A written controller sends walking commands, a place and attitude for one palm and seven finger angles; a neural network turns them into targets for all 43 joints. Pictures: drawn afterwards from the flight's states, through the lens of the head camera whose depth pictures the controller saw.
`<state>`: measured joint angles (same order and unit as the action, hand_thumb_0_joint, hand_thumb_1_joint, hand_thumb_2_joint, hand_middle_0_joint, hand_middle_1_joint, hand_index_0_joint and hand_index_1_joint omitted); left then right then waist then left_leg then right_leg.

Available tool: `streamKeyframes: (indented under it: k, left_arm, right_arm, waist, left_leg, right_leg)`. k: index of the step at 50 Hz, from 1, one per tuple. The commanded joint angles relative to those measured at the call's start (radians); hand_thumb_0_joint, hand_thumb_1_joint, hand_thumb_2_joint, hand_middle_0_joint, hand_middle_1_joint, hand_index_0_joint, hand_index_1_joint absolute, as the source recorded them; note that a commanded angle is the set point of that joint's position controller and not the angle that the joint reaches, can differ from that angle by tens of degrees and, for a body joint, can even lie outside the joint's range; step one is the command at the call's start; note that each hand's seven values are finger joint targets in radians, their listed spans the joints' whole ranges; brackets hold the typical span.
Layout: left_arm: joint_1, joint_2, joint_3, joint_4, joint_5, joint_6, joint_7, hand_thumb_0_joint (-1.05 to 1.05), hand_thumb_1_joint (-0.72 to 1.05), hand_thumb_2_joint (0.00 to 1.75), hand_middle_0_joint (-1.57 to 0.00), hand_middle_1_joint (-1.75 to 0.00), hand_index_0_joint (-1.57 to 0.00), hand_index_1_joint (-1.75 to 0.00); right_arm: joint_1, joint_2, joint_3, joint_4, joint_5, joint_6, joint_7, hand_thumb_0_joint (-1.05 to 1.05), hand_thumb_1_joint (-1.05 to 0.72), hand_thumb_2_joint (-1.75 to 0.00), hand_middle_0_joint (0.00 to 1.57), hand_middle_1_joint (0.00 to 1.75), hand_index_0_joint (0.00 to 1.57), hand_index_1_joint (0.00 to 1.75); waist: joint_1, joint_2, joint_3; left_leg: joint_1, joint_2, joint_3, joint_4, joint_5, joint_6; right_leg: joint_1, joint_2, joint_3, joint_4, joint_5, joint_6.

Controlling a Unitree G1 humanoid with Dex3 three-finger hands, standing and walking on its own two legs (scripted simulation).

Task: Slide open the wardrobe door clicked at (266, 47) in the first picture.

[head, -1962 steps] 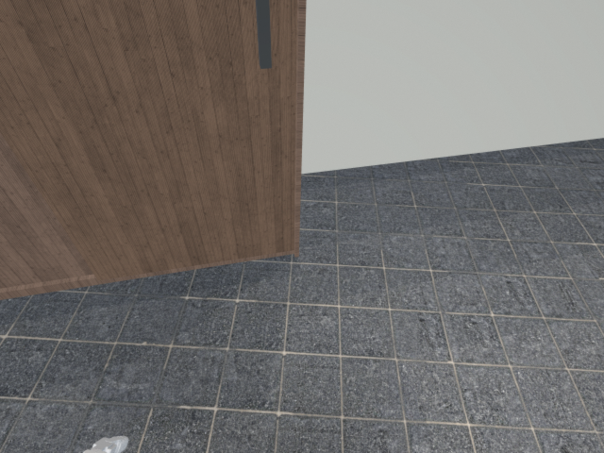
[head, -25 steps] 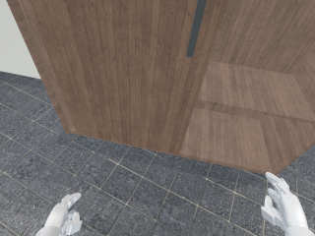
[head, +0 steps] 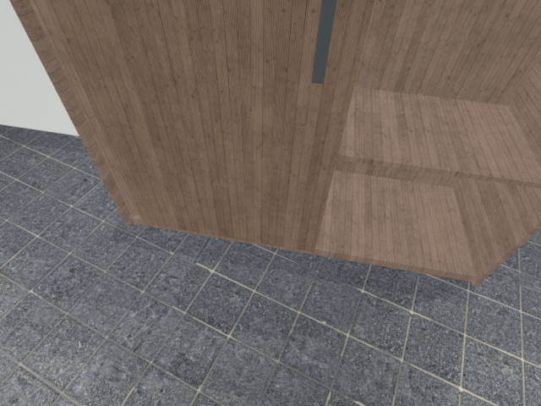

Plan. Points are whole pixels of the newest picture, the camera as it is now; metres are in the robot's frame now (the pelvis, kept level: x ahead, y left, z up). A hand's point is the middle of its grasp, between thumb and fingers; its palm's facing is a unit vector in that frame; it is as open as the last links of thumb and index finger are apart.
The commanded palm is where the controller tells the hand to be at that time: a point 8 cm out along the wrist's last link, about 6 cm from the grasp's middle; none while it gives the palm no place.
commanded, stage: let the arm hang, fingers relaxed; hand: right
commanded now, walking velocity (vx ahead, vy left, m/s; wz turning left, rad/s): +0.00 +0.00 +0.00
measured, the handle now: (328, 8) +0.80 -0.06 +0.23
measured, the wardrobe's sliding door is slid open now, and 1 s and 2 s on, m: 0.67 0.67 0.67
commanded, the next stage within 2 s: look to check the result in 0.46 s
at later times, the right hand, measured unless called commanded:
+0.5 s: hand out of the picture +0.04 -0.20 -0.17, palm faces -0.02 +0.98 -0.20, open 7.4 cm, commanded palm none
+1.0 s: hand out of the picture +0.06 -0.22 -0.16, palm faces -0.02 +0.96 -0.27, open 7.4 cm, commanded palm none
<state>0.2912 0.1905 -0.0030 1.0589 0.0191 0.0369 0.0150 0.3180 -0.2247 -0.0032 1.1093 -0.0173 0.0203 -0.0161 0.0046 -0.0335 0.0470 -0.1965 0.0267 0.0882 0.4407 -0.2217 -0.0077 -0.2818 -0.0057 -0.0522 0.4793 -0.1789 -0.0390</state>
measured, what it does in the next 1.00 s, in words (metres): stands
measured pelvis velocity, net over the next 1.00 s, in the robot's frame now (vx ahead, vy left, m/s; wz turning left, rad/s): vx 0.02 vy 0.00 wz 0.01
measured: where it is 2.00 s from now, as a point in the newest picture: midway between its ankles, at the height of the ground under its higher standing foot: outside the picture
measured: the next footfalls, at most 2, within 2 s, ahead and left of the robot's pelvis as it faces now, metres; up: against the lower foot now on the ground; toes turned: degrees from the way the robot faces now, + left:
none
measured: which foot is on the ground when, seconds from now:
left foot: down 0.00-1.00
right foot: down 0.00-1.00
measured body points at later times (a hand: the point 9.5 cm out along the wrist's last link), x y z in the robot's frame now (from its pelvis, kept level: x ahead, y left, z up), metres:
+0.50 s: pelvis +0.01 -0.01 +0.00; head +0.02 -0.02 +0.45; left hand +0.03 +0.24 -0.15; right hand +0.04 -0.25 -0.16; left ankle +0.01 +0.13 -0.74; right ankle +0.05 -0.09 -0.74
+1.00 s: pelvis +0.02 +0.00 +0.01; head +0.04 +0.00 +0.46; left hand +0.08 +0.26 -0.14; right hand +0.06 -0.27 -0.14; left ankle +0.01 +0.13 -0.74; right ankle +0.05 -0.09 -0.74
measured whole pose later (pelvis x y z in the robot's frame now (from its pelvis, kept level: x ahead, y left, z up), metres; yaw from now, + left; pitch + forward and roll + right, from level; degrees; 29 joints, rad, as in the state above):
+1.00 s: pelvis +0.02 +0.00 +0.01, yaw +0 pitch -2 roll +0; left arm 0.15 0.25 0.00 1.12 0.01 0.00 0.01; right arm 0.18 -0.26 0.00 1.14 -0.02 -0.01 -0.01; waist 0.00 0.00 0.05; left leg -0.11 0.04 0.07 0.35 -0.21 -0.02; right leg -0.18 0.01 -0.07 0.37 -0.16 -0.04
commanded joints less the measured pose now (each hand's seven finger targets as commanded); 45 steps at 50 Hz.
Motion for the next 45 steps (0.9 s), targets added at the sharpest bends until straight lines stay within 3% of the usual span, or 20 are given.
streamKeyframes:
  k: [1, 5, 11, 19, 26, 39, 45]
  left_arm:
    - [0.024, 0.137, 0.032, -0.029, 0.004, -0.031, 0.01, 0.0, 0.9, 0.9, -0.2, -0.3, -0.2, -0.3]
    - [0.017, 0.128, 0.03, -0.008, 0.004, -0.037, 0.008, 0.0, 0.9, 0.9, -0.2, -0.3, -0.2, -0.3]
    - [-0.005, 0.134, 0.032, 0.002, 0.005, -0.041, 0.008, 0.0, 0.9, 0.9, -0.2, -0.3, -0.2, -0.3]
    - [-0.024, 0.134, 0.034, 0.007, 0.001, -0.05, 0.007, 0.0, 0.9, 0.9, -0.2, -0.3, -0.2, -0.3]
    - [-0.054, 0.154, 0.033, 0.013, -0.001, -0.052, 0.01, 0.0, 0.9, 0.9, -0.2, -0.3, -0.2, -0.3]
    - [-0.093, 0.191, 0.034, 0.02, -0.004, -0.054, 0.009, 0.0, 0.9, 0.9, -0.2, -0.3, -0.2, -0.3]
    - [-0.121, 0.214, 0.035, 0.023, -0.005, -0.055, 0.007, 0.0, 0.9, 0.9, -0.2, -0.3, -0.2, -0.3]
  right_arm:
    - [-0.016, -0.104, -0.019, -0.041, 0.0, -0.025, -0.005, 0.0, -0.9, -0.9, 0.2, 0.3, 0.2, 0.3]
    - [-0.018, -0.102, -0.019, -0.029, 0.0, -0.026, -0.007, 0.0, -0.9, -0.9, 0.2, 0.3, 0.2, 0.3]
    - [-0.032, -0.103, -0.023, -0.028, -0.003, -0.024, -0.007, 0.0, -0.9, -0.9, 0.2, 0.3, 0.2, 0.3]
    - [-0.061, -0.107, -0.024, -0.027, -0.002, -0.036, -0.007, 0.0, -0.9, -0.9, 0.2, 0.3, 0.2, 0.3]
    - [-0.074, -0.116, -0.025, -0.015, -0.001, -0.037, -0.005, 0.0, -0.9, -0.9, 0.2, 0.3, 0.2, 0.3]
    - [-0.105, -0.155, -0.024, -0.003, 0.0, -0.044, -0.003, 0.0, -0.9, -0.9, 0.2, 0.3, 0.2, 0.3]
    - [-0.121, -0.181, -0.023, -0.004, 0.001, -0.047, -0.001, 0.0, -0.9, -0.9, 0.2, 0.3, 0.2, 0.3]
  waist:
    - [0.004, 0.06, 0.028]
    - [-0.002, 0.04, 0.025]
    - [-0.008, -0.004, 0.041]
    - [-0.001, 0.019, -0.007]
    - [0.0, -0.009, -0.004]
    - [0.004, 0.045, -0.029]
    - [0.001, 0.038, -0.026]
  left_leg:
    - [-0.064, 0.081, -0.111, -0.122, -0.171, 0.041]
    - [-0.042, 0.084, -0.101, -0.106, -0.122, 0.035]
    - [-0.018, 0.072, -0.093, -0.092, -0.097, 0.026]
    - [0.006, 0.091, -0.098, -0.108, -0.025, 0.027]
    - [0.013, 0.092, -0.099, -0.121, -0.014, 0.026]
    - [0.033, 0.104, -0.1, -0.145, 0.031, 0.027]
    - [0.042, 0.109, -0.104, -0.158, 0.048, 0.029]
  right_leg:
    - [-0.013, -0.099, 0.136, -0.159, -0.176, -0.004]
    - [-0.014, -0.101, 0.135, -0.174, -0.144, -0.006]
    - [-0.042, -0.11, 0.161, -0.225, -0.2, -0.006]
    - [0.029, -0.102, 0.132, -0.185, -0.037, -0.002]
    - [0.053, -0.107, 0.138, -0.196, -0.019, -0.001]
    - [0.113, -0.111, 0.126, -0.181, 0.077, 0.0]
    - [0.126, -0.113, 0.124, -0.185, 0.097, 0.001]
